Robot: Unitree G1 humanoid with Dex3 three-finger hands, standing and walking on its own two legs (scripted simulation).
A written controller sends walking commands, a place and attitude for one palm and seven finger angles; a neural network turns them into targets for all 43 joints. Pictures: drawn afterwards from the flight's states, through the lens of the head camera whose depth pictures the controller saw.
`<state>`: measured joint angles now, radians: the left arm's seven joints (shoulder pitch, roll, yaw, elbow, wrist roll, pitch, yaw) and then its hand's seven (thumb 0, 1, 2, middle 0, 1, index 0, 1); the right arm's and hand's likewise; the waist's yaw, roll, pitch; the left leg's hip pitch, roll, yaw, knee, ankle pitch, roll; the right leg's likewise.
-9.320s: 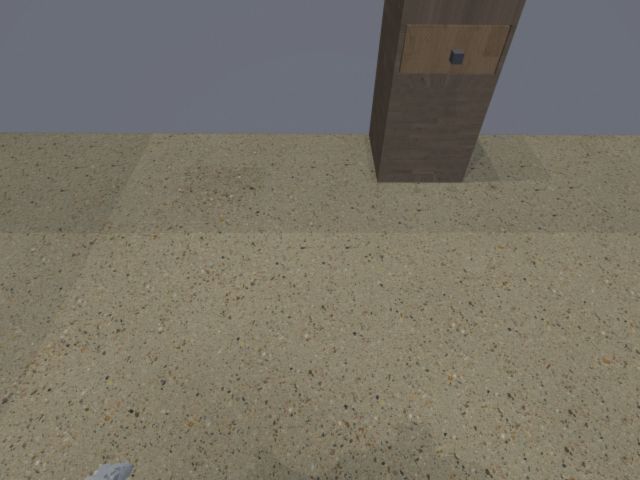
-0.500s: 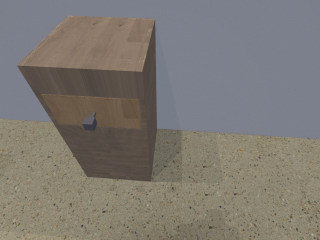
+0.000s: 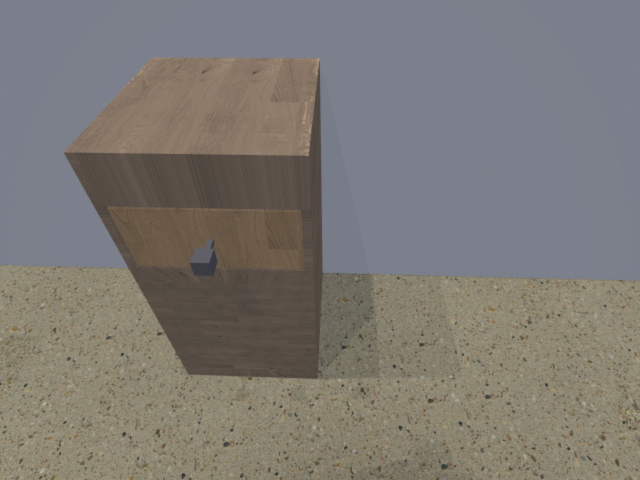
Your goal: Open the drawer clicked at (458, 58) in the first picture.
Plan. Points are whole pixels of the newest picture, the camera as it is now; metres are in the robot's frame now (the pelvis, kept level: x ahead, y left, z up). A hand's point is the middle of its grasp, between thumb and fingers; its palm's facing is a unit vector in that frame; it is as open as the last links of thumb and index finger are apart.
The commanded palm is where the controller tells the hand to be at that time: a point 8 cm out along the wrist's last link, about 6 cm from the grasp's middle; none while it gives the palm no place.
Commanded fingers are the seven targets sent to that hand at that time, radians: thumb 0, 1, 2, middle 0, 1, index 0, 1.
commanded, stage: look again from close up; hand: left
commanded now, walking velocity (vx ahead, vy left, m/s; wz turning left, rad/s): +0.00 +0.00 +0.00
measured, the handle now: (206, 254) +0.57 +0.28 -0.12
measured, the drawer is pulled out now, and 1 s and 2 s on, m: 0.00 0.00 0.00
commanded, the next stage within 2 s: shuffle to correct the standing spot in 0.02 s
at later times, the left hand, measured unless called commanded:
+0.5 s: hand out of the picture +0.00 +0.17 -0.19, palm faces +0.12 -0.98 -0.14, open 7.3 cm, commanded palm none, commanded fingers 0.00 0.90 0.90 -0.20 -0.30 -0.20 -0.30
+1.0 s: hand out of the picture +0.15 +0.20 -0.17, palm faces +0.12 -0.97 -0.22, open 7.3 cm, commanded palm none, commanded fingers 0.00 0.90 0.90 -0.20 -0.30 -0.20 -0.30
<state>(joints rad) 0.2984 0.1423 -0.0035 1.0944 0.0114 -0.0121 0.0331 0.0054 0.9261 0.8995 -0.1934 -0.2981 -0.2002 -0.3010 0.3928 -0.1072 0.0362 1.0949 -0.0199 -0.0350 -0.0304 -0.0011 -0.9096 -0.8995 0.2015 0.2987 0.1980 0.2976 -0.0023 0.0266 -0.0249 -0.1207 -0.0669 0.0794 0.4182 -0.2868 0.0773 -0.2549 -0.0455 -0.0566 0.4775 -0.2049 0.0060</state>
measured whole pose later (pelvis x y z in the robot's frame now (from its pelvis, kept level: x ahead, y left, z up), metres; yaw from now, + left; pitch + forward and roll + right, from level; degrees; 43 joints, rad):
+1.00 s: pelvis +0.09 +0.02 +0.00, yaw +4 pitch +0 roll +0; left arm 0.16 0.13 0.04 0.98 0.02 0.03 0.04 0.00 0.91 0.90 -0.19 -0.30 -0.20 -0.30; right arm 0.32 -0.11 -0.02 1.07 -0.01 -0.01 -0.06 0.00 -0.91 -0.90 0.20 0.30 0.20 0.30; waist 0.00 0.02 0.10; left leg -0.02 -0.10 0.06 0.39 -0.33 0.10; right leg -0.36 0.02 -0.09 0.71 -0.32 -0.03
